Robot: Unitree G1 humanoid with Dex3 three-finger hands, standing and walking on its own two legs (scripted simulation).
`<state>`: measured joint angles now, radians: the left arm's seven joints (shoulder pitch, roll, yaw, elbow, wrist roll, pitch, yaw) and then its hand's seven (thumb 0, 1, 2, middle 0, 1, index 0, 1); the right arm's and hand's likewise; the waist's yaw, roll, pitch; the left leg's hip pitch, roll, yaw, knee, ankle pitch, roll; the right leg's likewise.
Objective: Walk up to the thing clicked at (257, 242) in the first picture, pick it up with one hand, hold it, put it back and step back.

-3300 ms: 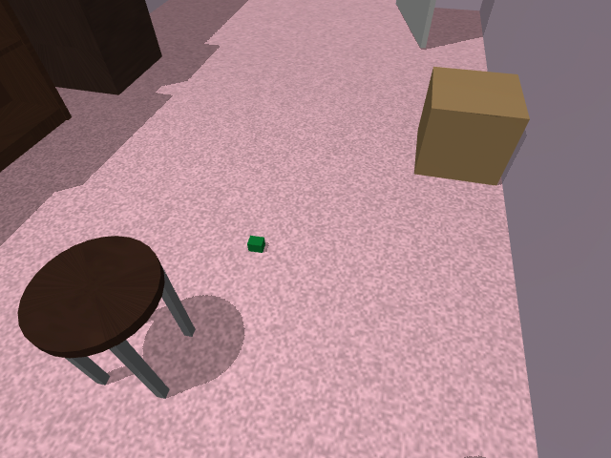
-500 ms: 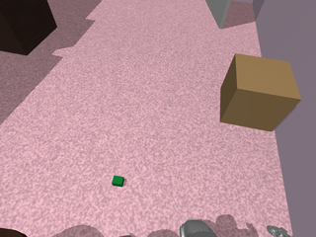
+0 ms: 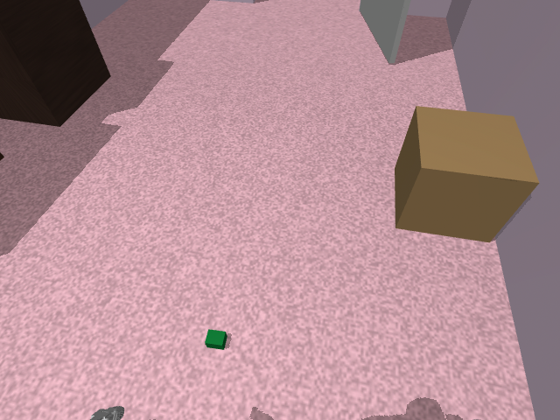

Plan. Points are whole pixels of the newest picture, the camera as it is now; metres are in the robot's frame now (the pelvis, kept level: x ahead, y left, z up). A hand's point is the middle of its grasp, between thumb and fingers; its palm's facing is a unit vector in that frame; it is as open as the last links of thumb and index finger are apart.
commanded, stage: walk up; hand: left
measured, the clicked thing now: (216, 339) +0.49 +0.23 -0.75
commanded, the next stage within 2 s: none
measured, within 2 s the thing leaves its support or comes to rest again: neither
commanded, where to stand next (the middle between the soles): +0.10 +0.00 m, yaw +0 degrees
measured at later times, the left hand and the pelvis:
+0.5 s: hand out of the picture +0.06 +0.25 -0.15, palm faces +0.02 -0.95 -0.32, open 7.4 cm; pelvis +0.00 +0.00 +0.01, yaw +1 degrees
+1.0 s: hand out of the picture +0.11 +0.25 -0.14, palm faces -0.02 -0.93 -0.38, open 7.4 cm; pelvis +0.04 -0.03 +0.00, yaw +0 degrees
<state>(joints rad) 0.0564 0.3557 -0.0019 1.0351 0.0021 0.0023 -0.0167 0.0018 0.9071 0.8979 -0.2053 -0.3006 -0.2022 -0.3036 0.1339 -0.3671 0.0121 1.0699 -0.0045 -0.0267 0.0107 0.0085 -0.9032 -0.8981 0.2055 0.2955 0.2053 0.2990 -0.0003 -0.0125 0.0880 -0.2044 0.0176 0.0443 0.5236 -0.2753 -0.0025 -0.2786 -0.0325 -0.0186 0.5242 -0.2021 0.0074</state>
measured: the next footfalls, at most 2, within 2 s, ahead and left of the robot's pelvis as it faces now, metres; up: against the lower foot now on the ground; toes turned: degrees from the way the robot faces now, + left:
right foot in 1.02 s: +0.15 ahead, -0.18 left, +0.00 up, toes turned -2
left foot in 1.42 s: +0.08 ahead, +0.15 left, +0.00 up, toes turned +3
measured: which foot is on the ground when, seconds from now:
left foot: down 0.00-1.00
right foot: down 0.00-0.82, up 0.84-1.00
